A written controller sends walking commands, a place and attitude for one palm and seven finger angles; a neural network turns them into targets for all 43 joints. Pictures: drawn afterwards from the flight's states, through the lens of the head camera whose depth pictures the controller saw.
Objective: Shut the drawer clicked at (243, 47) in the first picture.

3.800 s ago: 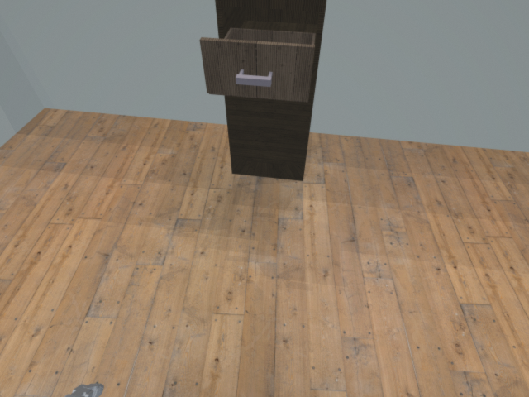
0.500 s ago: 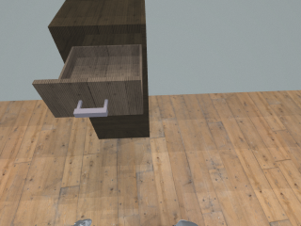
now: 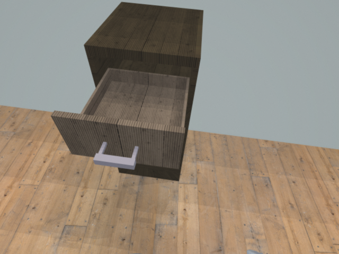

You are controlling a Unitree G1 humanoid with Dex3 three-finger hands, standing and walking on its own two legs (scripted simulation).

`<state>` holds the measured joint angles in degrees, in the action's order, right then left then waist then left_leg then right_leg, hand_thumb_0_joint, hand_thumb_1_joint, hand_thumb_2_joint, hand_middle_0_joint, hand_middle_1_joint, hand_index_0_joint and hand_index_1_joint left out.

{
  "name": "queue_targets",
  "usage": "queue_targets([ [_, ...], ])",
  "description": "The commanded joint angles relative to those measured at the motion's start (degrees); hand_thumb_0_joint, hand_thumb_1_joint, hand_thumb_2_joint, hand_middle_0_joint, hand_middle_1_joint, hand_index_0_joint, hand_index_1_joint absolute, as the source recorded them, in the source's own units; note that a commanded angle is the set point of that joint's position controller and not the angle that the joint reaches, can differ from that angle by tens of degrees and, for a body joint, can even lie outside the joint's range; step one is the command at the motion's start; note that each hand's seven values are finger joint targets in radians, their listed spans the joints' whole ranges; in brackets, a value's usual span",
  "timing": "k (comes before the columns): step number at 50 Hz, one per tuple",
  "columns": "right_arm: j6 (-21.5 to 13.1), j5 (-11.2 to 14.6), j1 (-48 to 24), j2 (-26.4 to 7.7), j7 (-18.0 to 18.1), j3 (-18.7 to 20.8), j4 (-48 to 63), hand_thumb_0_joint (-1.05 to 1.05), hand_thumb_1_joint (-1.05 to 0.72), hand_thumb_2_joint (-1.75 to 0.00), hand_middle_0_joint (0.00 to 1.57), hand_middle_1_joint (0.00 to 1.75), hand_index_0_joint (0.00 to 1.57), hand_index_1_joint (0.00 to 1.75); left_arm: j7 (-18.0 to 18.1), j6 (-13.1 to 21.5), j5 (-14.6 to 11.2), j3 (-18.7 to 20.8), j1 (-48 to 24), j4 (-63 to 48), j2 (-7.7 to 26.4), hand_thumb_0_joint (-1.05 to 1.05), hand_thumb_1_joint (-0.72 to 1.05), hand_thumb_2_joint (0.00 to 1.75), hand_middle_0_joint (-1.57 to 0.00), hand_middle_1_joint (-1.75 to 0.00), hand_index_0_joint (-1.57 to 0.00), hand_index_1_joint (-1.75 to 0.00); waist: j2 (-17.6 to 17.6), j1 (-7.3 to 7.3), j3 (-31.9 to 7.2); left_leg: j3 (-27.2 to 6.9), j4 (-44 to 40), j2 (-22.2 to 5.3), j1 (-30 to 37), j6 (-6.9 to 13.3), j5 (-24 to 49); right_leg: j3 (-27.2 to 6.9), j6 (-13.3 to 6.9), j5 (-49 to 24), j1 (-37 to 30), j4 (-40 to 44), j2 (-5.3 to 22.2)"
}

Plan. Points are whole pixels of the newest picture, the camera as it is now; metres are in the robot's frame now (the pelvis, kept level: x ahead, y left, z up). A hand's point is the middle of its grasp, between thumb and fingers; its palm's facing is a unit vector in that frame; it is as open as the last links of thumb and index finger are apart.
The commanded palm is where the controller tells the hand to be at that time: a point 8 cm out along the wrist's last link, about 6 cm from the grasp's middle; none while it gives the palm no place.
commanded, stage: come to a stop and stand still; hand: left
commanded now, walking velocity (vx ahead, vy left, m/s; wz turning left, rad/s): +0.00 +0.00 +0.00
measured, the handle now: (117, 154) +0.36 +0.19 -0.01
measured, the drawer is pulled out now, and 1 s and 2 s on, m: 0.30 0.30 0.30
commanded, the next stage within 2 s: look again from close up in 0.92 s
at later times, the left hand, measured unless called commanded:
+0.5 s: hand out of the picture +0.06 +0.18 -0.18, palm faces -0.03 -0.96 -0.26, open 7.3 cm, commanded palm none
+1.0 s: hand out of the picture +0.03 +0.15 -0.17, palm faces -0.02 -0.98 -0.22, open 7.2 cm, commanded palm none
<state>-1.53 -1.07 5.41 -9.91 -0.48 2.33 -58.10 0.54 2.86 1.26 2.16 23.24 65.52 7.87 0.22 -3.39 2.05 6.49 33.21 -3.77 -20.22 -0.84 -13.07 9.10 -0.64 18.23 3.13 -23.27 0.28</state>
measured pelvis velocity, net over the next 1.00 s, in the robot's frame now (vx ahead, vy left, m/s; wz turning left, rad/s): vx -0.01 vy -0.03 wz -0.02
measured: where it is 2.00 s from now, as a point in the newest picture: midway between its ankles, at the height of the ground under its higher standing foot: outside the picture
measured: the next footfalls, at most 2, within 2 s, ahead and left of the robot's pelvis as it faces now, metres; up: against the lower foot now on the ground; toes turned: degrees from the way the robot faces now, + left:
left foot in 0.02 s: +0.06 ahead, +0.07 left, +0.00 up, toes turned +3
right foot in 0.48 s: +0.06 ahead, -0.14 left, +0.00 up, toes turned -5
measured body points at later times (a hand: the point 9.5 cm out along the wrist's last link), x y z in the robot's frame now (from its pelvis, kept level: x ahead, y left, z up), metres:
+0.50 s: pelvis +0.00 -0.02 -0.01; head +0.02 -0.02 +0.44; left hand +0.07 +0.23 -0.15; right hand +0.05 -0.27 -0.16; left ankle +0.07 +0.09 -0.73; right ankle +0.00 -0.15 -0.74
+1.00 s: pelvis -0.01 -0.03 +0.00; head +0.00 -0.03 +0.45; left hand +0.03 +0.20 -0.15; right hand +0.01 -0.26 -0.16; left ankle +0.02 +0.07 -0.74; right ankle +0.00 -0.15 -0.74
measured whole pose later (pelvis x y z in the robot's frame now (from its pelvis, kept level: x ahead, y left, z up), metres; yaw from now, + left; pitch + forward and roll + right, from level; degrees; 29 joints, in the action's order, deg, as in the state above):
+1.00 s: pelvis -0.01 -0.03 +0.00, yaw -1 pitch -1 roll +0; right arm 0.9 -0.9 13.2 -9.6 0.7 1.0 -61.1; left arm 1.8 -0.1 0.7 -0.3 15.5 57.3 10.0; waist 0.6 1.2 2.2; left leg 4.3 28.7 -0.6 -14.7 1.6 -12.9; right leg 2.1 -0.5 14.1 12.8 -28.0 0.0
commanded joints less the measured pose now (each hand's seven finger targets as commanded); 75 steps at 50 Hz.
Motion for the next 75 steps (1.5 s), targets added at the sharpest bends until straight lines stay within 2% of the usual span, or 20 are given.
queue_targets([
  [1, -1.4, -0.7, 18.6, -12.1, 1.4, 2.2, -2.4, 0.00, -0.90, -0.90, 0.20, 0.30, 0.20, 0.30, 0.5, 0.4, -0.7, 0.5, 2.7, -3.2, 3.3, 0.00, 0.90, 0.90, -0.20, -0.30, -0.20, -0.30, 16.2, 7.22, -6.2, -20.5, -12.4, -18.6, 28.6, 10.2, 24.0, 0.5, 0.3, 10.7, 23.5, -26.1, 2.0],
  [2, -0.9, -0.3, 18.2, -10.6, 2.0, 1.5, -2.3, 0.00, -0.90, -0.90, 0.20, 0.30, 0.20, 0.30, 1.2, 0.1, -0.2, 0.1, 1.2, -3.5, 4.4, 0.00, 0.90, 0.90, -0.20, -0.30, -0.20, -0.30, 12.9, 7.33, -6.9, -22.6, -14.9, -21.1, 24.7, 12.6, 27.5, -4.4, 0.4, 18.1, 23.7, -34.5, 2.2],
  [5, -0.9, 0.3, 5.9, -4.8, 3.1, -0.9, -0.2, 0.00, -0.90, -0.90, 0.20, 0.30, 0.20, 0.30, 1.5, -1.7, -0.5, -0.3, 1.5, -0.7, 2.5, 0.00, 0.90, 0.90, -0.20, -0.30, -0.20, -0.30, 3.1, 2.29, 0.7, -12.8, -16.9, -16.6, 8.3, 11.1, 34.8, -9.3, 2.1, 10.0, 17.1, -32.0, 6.3],
  [7, -0.7, 0.6, 5.1, -5.0, 3.4, -0.9, -1.0, 0.00, -0.90, -0.90, 0.20, 0.30, 0.20, 0.30, 1.8, -3.0, -0.5, -0.5, 3.5, 0.2, 2.1, 0.00, 0.90, 0.90, -0.20, -0.30, -0.20, -0.30, 4.3, 1.58, -1.5, -9.0, -16.7, -14.2, 8.9, 9.9, 38.6, -8.7, 3.2, 6.4, 14.2, -28.2, 5.8],
  [11, 0.6, 0.7, 6.7, -6.2, 3.8, 1.0, -0.8, 0.00, -0.90, -0.90, 0.20, 0.30, 0.20, 0.30, 2.0, -5.1, 0.1, 0.9, 2.1, -2.1, 3.7, 0.00, 0.90, 0.90, -0.20, -0.30, -0.20, -0.30, 4.0, 2.42, -3.1, -9.1, -16.3, -15.3, 9.7, 11.1, 36.0, -8.9, 3.4, 5.7, 16.9, -31.6, 4.4],
  [19, 1.6, -0.3, 7.7, -7.2, 3.0, 2.2, -0.2, 0.00, -0.90, -0.90, 0.20, 0.30, 0.20, 0.30, 1.8, -5.4, 0.1, 1.2, -4.4, -7.0, 3.4, 0.00, 0.90, 0.90, -0.20, -0.30, -0.20, -0.30, 9.9, 4.05, -3.2, -10.7, -17.4, -13.7, 9.4, 10.8, 16.2, -7.3, 2.5, 7.4, 16.9, -24.0, 3.2],
  [20, 1.4, -0.4, 3.5, -13.7, 3.3, 2.6, 4.3, 0.00, -0.90, -0.90, 0.20, 0.30, 0.20, 0.30, 1.4, -4.0, 1.2, -0.2, -4.3, -11.4, 14.1, 0.00, 0.90, 0.90, -0.20, -0.30, -0.20, -0.30, 5.4, 1.25, -2.0, -11.4, -17.3, -10.1, 7.0, 8.9, 1.3, -7.0, 1.5, 9.6, 12.2, -18.3, 2.2],
  [21, 0.7, -0.6, -0.3, -14.2, 2.4, 4.2, 6.5, 0.00, -0.90, -0.90, 0.20, 0.30, 0.20, 0.30, 0.6, -4.2, 0.8, 0.6, -2.1, -11.9, 11.2, 0.00, 0.90, 0.90, -0.20, -0.30, -0.20, -0.30, 6.2, 0.16, -4.1, -11.3, -12.6, -11.2, 2.0, 5.9, -8.0, -7.5, 0.3, 4.4, 13.8, -10.7, 2.3],
  [22, 1.7, -0.3, 1.4, -10.4, 2.0, 3.2, 7.0, 0.00, -0.90, -0.90, 0.20, 0.30, 0.20, 0.30, 0.8, -4.1, 0.9, 0.3, -1.3, -11.9, 10.3, 0.00, 0.90, 0.90, -0.20, -0.30, -0.20, -0.30, 2.6, 0.90, -2.8, -8.2, -8.1, -6.2, -1.5, 3.9, -12.5, -9.7, -0.5, 2.1, 11.6, -2.7, 3.1],
  [23, 2.6, -0.1, 2.7, -6.4, 1.7, 2.7, 7.9, 0.00, -0.90, -0.90, 0.20, 0.30, 0.20, 0.30, 1.3, -3.9, 1.2, 0.5, -1.2, -13.2, 11.6, 0.00, 0.90, 0.90, -0.20, -0.30, -0.20, -0.30, -7.9, 1.43, -0.5, -3.6, 1.3, 0.1, -5.3, 1.0, -13.6, -19.1, -3.4, 10.0, 15.6, 5.2, 8.4],
  [24, 3.6, -0.1, 4.5, -4.1, 1.1, 2.1, 8.2, 0.00, -0.90, -0.90, 0.20, 0.30, 0.20, 0.30, 1.6, -3.9, 1.1, 0.4, -5.8, -14.8, 14.3, 0.00, 0.90, 0.90, -0.20, -0.30, -0.20, -0.30, -11.7, 4.01, 0.2, -2.3, 9.3, 2.5, -3.3, -0.2, -11.8, -25.1, -6.5, 19.0, 22.0, 10.5, 14.5],
  [25, 4.1, -0.4, 6.4, -3.9, 0.4, 1.8, 7.4, 0.00, -0.90, -0.90, 0.20, 0.30, 0.20, 0.30, 1.7, -3.6, 0.9, -0.4, -10.1, -16.4, 14.4, 0.00, 0.90, 0.90, -0.20, -0.30, -0.20, -0.30, -7.4, 5.49, -2.7, -2.1, 15.2, 3.3, 2.7, -0.3, -10.4, -22.6, -6.6, 16.2, 25.4, 9.9, 14.2],
  [26, 4.0, -0.6, 7.2, -4.2, 0.5, 2.0, 7.6, 0.00, -0.90, -0.90, 0.20, 0.30, 0.20, 0.30, 2.2, -2.6, 0.4, 0.6, -11.5, -17.5, 14.3, 0.00, 0.90, 0.90, -0.20, -0.30, -0.20, -0.30, -13.5, 5.28, -2.8, -4.8, 17.8, 2.7, -2.6, 1.0, -9.7, -22.4, -6.2, 11.4, 20.9, 8.6, 12.2],
  [27, 3.4, -0.4, 7.0, -7.1, 0.6, 2.5, 8.2, 0.00, -0.90, -0.90, 0.20, 0.30, 0.20, 0.30, 2.4, -2.1, 0.3, 1.2, -13.1, -17.9, 15.2, 0.00, 0.90, 0.90, -0.20, -0.30, -0.20, -0.30, -14.8, 5.14, -1.8, -6.3, 18.4, 1.5, -4.2, 1.7, -9.7, -22.2, -7.2, 6.3, 19.2, 7.1, 12.9],
  [30, 2.1, -0.1, 10.6, -4.4, 0.8, 1.4, 6.4, 0.00, -0.90, -0.90, 0.20, 0.30, 0.20, 0.30, 2.3, -2.4, 0.2, 0.3, -13.9, -18.1, 12.2, 0.00, 0.90, 0.90, -0.20, -0.30, -0.20, -0.30, -8.1, 6.37, -0.6, -3.3, 3.3, 1.6, 3.8, 1.3, -3.9, -15.7, -6.2, -3.4, 18.8, 0.3, 10.4],
  [33, 1.1, -0.5, 9.9, -6.7, 1.3, 0.5, 5.4, 0.00, -0.90, -0.90, 0.20, 0.30, 0.20, 0.30, 1.9, -2.6, -0.6, -0.7, -9.2, -17.0, 9.7, 0.00, 0.90, 0.90, -0.20, -0.30, -0.20, -0.30, 3.6, 3.60, 0.8, -11.3, -6.6, -3.2, 4.6, 4.0, 6.2, -12.1, -1.5, -4.8, 17.0, -3.9, 3.9],
  [35, 0.8, -0.3, 8.6, -7.2, 1.1, 0.1, 4.4, 0.00, -0.90, -0.90, 0.20, 0.30, 0.20, 0.30, 1.9, -2.8, -0.5, -1.0, -7.9, -15.4, 9.6, 0.00, 0.90, 0.90, -0.20, -0.30, -0.20, -0.30, 10.1, 2.44, -1.9, -13.7, -10.7, -5.0, 3.0, 5.0, 8.5, -8.8, 0.0, -3.9, 10.3, -5.5, 2.8],
  [38, 1.3, -0.3, 7.9, -6.7, 1.3, 0.1, 3.8, 0.00, -0.90, -0.90, 0.20, 0.30, 0.20, 0.30, 1.7, -2.6, -0.6, -1.1, -7.3, -13.7, 9.5, 0.00, 0.90, 0.90, -0.20, -0.30, -0.20, -0.30, 2.3, 2.91, -0.2, -11.0, -10.8, -2.5, 1.9, 3.6, -3.4, -11.5, -0.6, -3.0, 10.4, -1.1, 4.2],
  [41, 1.4, -0.2, 9.3, -5.8, 1.2, -0.1, 2.1, 0.00, -0.90, -0.90, 0.20, 0.30, 0.20, 0.30, 1.7, -2.0, -0.6, -1.2, -7.4, -13.3, 9.5, 0.00, 0.90, 0.90, -0.20, -0.30, -0.20, -0.30, -2.0, 3.82, -0.4, -8.7, -9.0, -0.9, 5.1, 2.7, -2.0, -14.0, -1.3, -2.4, 12.3, 2.2, 6.1],
  [75, 0.5, 0.7, 11.7, -4.3, 1.7, -0.7, -6.7, 0.00, -0.90, -0.90, 0.20, 0.30, 0.20, 0.30, 2.3, -1.7, -0.1, -1.9, 0.1, -4.1, 4.7, 0.00, 0.90, 0.90, -0.20, -0.30, -0.20, -0.30, 0.3, 3.63, 2.1, -10.6, -16.8, -2.9, 8.0, 3.3, -2.6, -10.9, 0.2, -6.8, 10.7, 1.8, 5.4],
])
